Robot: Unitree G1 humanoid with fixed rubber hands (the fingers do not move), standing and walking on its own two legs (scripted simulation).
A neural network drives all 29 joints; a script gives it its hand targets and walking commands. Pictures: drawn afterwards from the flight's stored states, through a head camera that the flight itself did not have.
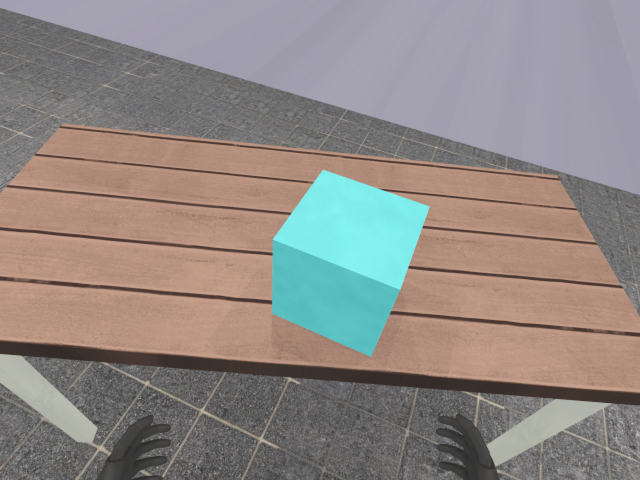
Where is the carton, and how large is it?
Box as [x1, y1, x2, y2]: [272, 170, 429, 356]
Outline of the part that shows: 322,170 273,238 272,313 370,356 399,291 429,206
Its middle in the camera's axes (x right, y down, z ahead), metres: +0.05 +0.03 +0.62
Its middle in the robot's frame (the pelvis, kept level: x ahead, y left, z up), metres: +0.44 -0.05 +0.00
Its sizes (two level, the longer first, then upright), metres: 0.176 0.171 0.185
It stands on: a table, 0.68 m high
